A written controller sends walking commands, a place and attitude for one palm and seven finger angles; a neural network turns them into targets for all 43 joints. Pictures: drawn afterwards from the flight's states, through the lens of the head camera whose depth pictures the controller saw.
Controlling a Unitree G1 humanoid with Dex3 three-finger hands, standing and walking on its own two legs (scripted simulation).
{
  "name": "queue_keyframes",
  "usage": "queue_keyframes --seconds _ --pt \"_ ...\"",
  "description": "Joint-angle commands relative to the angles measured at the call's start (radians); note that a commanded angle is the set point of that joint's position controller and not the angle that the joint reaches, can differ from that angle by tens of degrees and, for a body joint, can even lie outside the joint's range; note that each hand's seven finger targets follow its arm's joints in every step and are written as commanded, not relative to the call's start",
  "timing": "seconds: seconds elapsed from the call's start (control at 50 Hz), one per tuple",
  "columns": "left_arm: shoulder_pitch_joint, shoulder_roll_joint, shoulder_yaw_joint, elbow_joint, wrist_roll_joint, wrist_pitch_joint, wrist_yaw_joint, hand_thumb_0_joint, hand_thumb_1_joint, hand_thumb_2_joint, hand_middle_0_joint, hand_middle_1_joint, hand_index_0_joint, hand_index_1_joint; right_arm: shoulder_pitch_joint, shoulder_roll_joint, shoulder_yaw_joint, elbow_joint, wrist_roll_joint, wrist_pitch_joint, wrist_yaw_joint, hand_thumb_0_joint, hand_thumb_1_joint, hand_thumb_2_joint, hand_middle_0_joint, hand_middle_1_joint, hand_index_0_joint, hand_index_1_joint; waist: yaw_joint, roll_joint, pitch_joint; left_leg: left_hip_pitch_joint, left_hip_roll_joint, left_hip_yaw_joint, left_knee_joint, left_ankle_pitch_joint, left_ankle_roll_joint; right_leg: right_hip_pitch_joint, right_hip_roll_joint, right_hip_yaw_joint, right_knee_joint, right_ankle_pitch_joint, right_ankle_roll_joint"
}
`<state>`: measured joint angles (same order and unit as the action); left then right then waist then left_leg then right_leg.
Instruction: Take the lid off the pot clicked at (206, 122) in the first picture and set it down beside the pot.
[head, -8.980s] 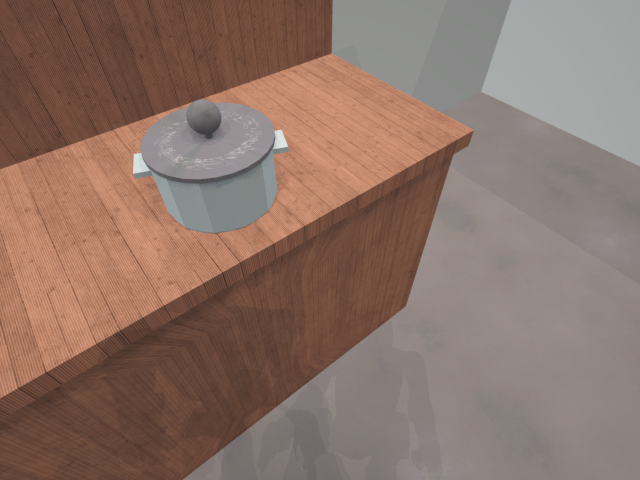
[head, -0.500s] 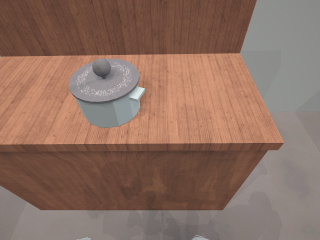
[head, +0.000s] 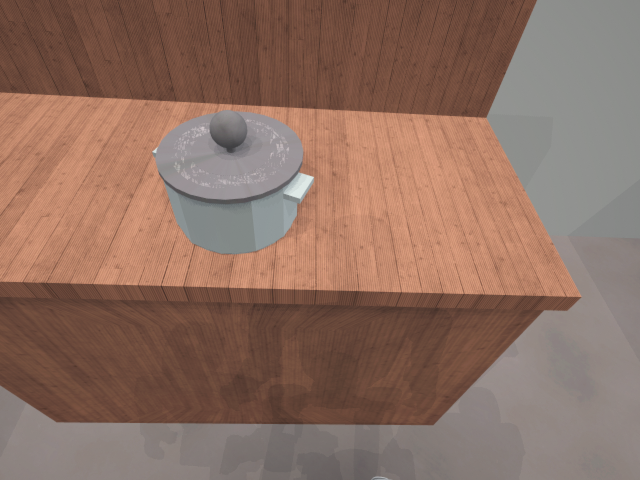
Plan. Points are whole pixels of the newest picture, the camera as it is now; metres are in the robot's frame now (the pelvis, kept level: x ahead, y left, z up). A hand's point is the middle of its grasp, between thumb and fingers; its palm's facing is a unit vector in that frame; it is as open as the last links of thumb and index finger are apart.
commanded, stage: come to a stop and stand still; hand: left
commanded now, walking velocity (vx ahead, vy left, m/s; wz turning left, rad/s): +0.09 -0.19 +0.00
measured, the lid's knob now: (228, 129) +0.52 +0.17 +0.16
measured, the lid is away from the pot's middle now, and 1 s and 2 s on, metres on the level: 0.00 0.00 0.00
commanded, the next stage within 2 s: look again from close up in 0.74 s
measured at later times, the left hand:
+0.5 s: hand out of the picture +0.02 +0.15 -0.16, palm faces +0.00 -0.97 -0.24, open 7.3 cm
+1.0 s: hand out of the picture +0.03 +0.15 -0.16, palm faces +0.02 -0.97 -0.22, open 7.4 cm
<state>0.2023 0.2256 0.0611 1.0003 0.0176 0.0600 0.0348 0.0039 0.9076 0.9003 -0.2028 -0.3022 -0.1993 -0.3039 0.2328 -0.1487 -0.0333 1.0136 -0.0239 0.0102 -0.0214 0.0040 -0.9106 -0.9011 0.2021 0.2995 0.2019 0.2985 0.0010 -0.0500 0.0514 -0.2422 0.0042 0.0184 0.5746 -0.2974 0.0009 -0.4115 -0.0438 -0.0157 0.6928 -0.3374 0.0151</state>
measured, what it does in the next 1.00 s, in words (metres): steps on the spot: right foot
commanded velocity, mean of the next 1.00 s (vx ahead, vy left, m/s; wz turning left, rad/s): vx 0.00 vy -0.02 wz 0.00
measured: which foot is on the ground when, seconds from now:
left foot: down 0.00-1.00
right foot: up 0.00-0.28, down 0.30-1.00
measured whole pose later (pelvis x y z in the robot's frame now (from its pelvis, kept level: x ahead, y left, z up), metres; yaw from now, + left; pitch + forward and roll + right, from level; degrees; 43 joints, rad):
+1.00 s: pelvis +0.02 -0.03 +0.01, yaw -1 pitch -1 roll +1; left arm 0.29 0.16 0.00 1.06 0.01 -0.02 0.04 0.01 0.90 0.90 -0.20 -0.30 -0.20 -0.30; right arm 0.26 -0.16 0.01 1.10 -0.01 -0.01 -0.03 0.01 -0.92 -0.90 0.20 0.30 0.20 0.30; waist 0.00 0.00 0.03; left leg -0.19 0.05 0.01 0.49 -0.29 -0.05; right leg -0.14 0.02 -0.01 0.50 -0.36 -0.04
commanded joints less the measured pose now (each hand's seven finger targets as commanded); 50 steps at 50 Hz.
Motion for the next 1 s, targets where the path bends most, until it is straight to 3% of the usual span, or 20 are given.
queue_keyframes --seconds 0.0,0.06,0.1,0.16,0.22,0.24,0.26,0.28,0.3,0.32,0.34,0.36,0.4,0.46,0.52,0.56,0.6,0.64,0.8,0.98 --pt "0.059 0.055 0.014 -0.017 0.004 -0.021 -0.023 0.000 0.900 0.900 -0.200 -0.300 -0.200 -0.300 -0.036 -0.144 -0.012 -0.055 -0.002 -0.025 -0.022 0.000 -0.900 -0.900 0.200 0.300 0.200 0.300 0.035 0.218 0.068 -0.140 0.245 -0.308 -0.443 -0.174 0.119 -0.016 0.033 0.074 0.231 -0.028 0.005" --pt "0.084 0.050 0.008 0.007 0.000 -0.026 -0.026 0.000 0.900 0.900 -0.200 -0.300 -0.200 -0.300 0.009 -0.154 -0.019 -0.031 0.003 -0.025 -0.026 0.000 -0.900 -0.900 0.200 0.300 0.200 0.300 0.012 0.197 0.018 0.016 0.227 -0.226 -0.400 -0.012 0.123 -0.044 0.027 0.047 0.206 -0.018 0.021" --pt "0.058 0.044 -0.001 0.002 -0.001 -0.030 -0.027 0.000 0.900 0.900 -0.200 -0.300 -0.200 -0.300 0.059 -0.153 -0.024 -0.009 0.004 -0.024 -0.029 0.000 -0.900 -0.900 0.200 0.300 0.200 0.300 -0.017 0.174 0.016 0.083 0.246 -0.234 -0.379 0.075 0.138 -0.051 0.017 0.033 0.135 -0.059 0.022" --pt "0.039 0.023 -0.013 0.002 -0.007 -0.033 -0.026 0.000 0.900 0.900 -0.200 -0.300 -0.200 -0.300 0.109 -0.174 -0.033 0.023 -0.001 -0.018 -0.031 0.000 -0.900 -0.900 0.200 0.300 0.200 0.300 -0.045 0.196 -0.018 0.134 0.260 -0.253 -0.333 0.223 0.149 0.019 0.018 0.014 -0.003 -0.116 0.013" --pt "0.117 0.008 -0.021 0.047 -0.013 -0.049 -0.019 0.000 0.900 0.900 -0.200 -0.300 -0.200 -0.300 0.107 -0.163 -0.028 0.043 0.008 -0.021 -0.030 0.000 -0.900 -0.900 0.200 0.300 0.200 0.300 -0.016 0.179 -0.060 0.111 0.217 -0.209 -0.245 0.340 0.117 0.186 0.026 -0.002 -0.253 0.038 0.001" --pt "0.235 0.027 -0.033 0.093 0.011 -0.074 0.025 0.000 0.900 0.900 -0.200 -0.300 -0.200 -0.300 -0.007 -0.206 -0.030 -0.012 0.022 -0.030 -0.020 0.000 -0.900 -0.900 0.200 0.300 0.200 0.300 0.053 0.101 -0.018 0.068 0.188 -0.069 0.003 0.431 0.047 0.149 -0.035 0.082 -0.367 0.196 -0.015" --pt "0.172 0.067 -0.037 0.046 0.006 -0.083 0.019 0.000 0.900 0.900 -0.200 -0.300 -0.200 -0.300 0.022 -0.100 -0.008 -0.050 0.016 -0.021 0.002 0.000 -0.900 -0.900 0.200 0.300 0.200 0.300 -0.008 -0.035 0.012 -0.061 0.075 -0.017 0.021 0.029 0.008 0.120 -0.094 0.171 -0.437 0.020 -0.055" --pt "0.122 0.086 -0.045 0.023 0.006 -0.084 0.013 0.000 0.900 0.900 -0.200 -0.300 -0.200 -0.300 0.061 -0.080 0.000 -0.052 0.009 -0.016 0.013 0.000 -0.900 -0.900 0.200 0.300 0.200 0.300 -0.042 0.004 -0.004 -0.032 0.033 0.017 0.033 -0.054 -0.004 0.066 -0.119 0.188 -0.432 -0.160 -0.097" --pt "0.112 0.099 -0.033 0.016 0.003 -0.091 0.007 0.000 0.900 0.900 -0.200 -0.300 -0.200 -0.300 0.092 -0.070 -0.001 -0.036 0.002 -0.005 0.017 0.000 -0.900 -0.900 0.200 0.300 0.200 0.300 -0.046 0.024 -0.083 0.012 0.020 0.031 0.046 -0.023 -0.012 0.098 -0.114 0.187 -0.393 -0.079 -0.125" --pt "0.108 0.089 -0.031 0.011 -0.003 -0.099 0.012 0.000 0.900 0.900 -0.200 -0.300 -0.200 -0.300 0.105 -0.073 0.004 -0.040 0.003 -0.012 0.014 0.000 -0.900 -0.900 0.200 0.300 0.200 0.300 -0.052 -0.065 -0.093 -0.016 0.031 0.007 0.056 0.004 -0.006 0.129 -0.107 0.189 -0.365 0.022 -0.129" --pt "0.102 0.061 -0.035 0.011 -0.004 -0.104 0.016 0.000 0.900 0.900 -0.200 -0.300 -0.200 -0.300 0.106 -0.076 0.006 -0.036 0.005 -0.021 0.010 0.000 -0.900 -0.900 0.200 0.300 0.200 0.300 -0.054 -0.069 -0.075 -0.016 0.042 0.002 0.035 0.040 -0.001 0.137 -0.102 0.169 -0.333 0.142 -0.126" --pt "0.108 0.051 -0.040 0.015 -0.005 -0.107 0.018 0.000 0.900 0.900 -0.200 -0.300 -0.200 -0.300 0.115 -0.077 0.010 -0.027 0.007 -0.029 0.008 0.000 -0.900 -0.900 0.200 0.300 0.200 0.300 -0.051 -0.047 -0.087 0.007 0.053 -0.006 -0.004 0.102 0.001 0.163 -0.091 0.142 -0.294 0.239 -0.114" --pt "0.126 0.049 -0.039 0.022 -0.009 -0.104 0.015 0.000 0.900 0.900 -0.200 -0.300 -0.200 -0.300 0.110 -0.083 0.014 -0.017 0.010 -0.038 0.001 0.000 -0.900 -0.900 0.200 0.300 0.200 0.300 -0.029 0.089 -0.086 0.046 0.082 -0.035 -0.047 0.243 0.008 0.186 -0.054 0.094 -0.226 0.314 -0.085" --pt "0.160 0.036 -0.042 0.032 -0.008 -0.101 0.021 0.000 0.900 0.900 -0.200 -0.300 -0.200 -0.300 0.100 -0.092 0.014 -0.011 0.013 -0.035 -0.006 0.000 -0.900 -0.900 0.200 0.300 0.200 0.300 -0.019 -0.021 -0.012 0.002 0.092 -0.037 -0.039 0.262 0.008 0.190 -0.049 0.091 -0.238 0.374 -0.076" --pt "0.144 0.047 -0.041 0.028 -0.011 -0.095 0.018 0.000 0.900 0.900 -0.200 -0.300 -0.200 -0.300 0.089 -0.084 0.019 0.003 0.013 -0.031 -0.008 0.000 -0.900 -0.900 0.200 0.300 0.200 0.300 -0.016 0.023 0.028 0.005 0.080 -0.033 -0.068 0.201 0.003 0.168 -0.049 0.100 -0.254 0.315 -0.073" --pt "0.151 0.051 -0.041 0.029 -0.009 -0.096 0.018 0.000 0.900 0.900 -0.200 -0.300 -0.200 -0.300 0.083 -0.078 0.020 0.014 0.013 -0.030 -0.007 0.000 -0.900 -0.900 0.200 0.300 0.200 0.300 -0.012 -0.012 0.042 0.001 0.078 -0.026 -0.076 0.172 0.000 0.165 -0.054 0.111 -0.277 0.292 -0.071" --pt "0.145 0.059 -0.039 0.024 -0.010 -0.095 0.015 0.000 0.900 0.900 -0.200 -0.300 -0.200 -0.300 0.092 -0.078 0.021 0.022 0.013 -0.033 -0.008 0.000 -0.900 -0.900 0.200 0.300 0.200 0.300 -0.014 0.015 0.005 0.040 0.078 -0.026 -0.096 0.185 0.001 0.177 -0.051 0.109 -0.273 0.300 -0.072" --pt "0.141 0.058 -0.038 0.020 -0.009 -0.093 0.016 0.000 0.900 0.900 -0.200 -0.300 -0.200 -0.300 0.087 -0.084 0.022 0.029 0.013 -0.033 -0.009 0.000 -0.900 -0.900 0.200 0.300 0.200 0.300 -0.011 0.027 0.025 0.027 0.083 -0.031 -0.100 0.201 0.002 0.177 -0.047 0.109 -0.274 0.295 -0.068" --pt "0.147 0.067 -0.033 0.021 -0.010 -0.094 0.013 0.000 0.900 0.900 -0.200 -0.300 -0.200 -0.300 0.086 -0.088 0.025 0.041 0.015 -0.039 -0.014 0.000 -0.900 -0.900 0.200 0.300 0.200 0.300 -0.003 0.037 -0.031 0.074 0.090 -0.031 -0.119 0.270 0.003 0.237 -0.048 0.096 -0.267 0.407 -0.064" --pt "0.154 0.058 -0.038 0.036 -0.007 -0.090 0.011 0.000 0.900 0.900 -0.200 -0.300 -0.200 -0.300 0.074 -0.093 0.026 0.054 0.018 -0.036 -0.014 0.000 -0.900 -0.900 0.200 0.300 0.200 0.300 -0.002 0.038 0.010 0.077 0.092 -0.036 -0.136 0.256 0.004 0.217 -0.050 0.102 -0.296 0.366 -0.059"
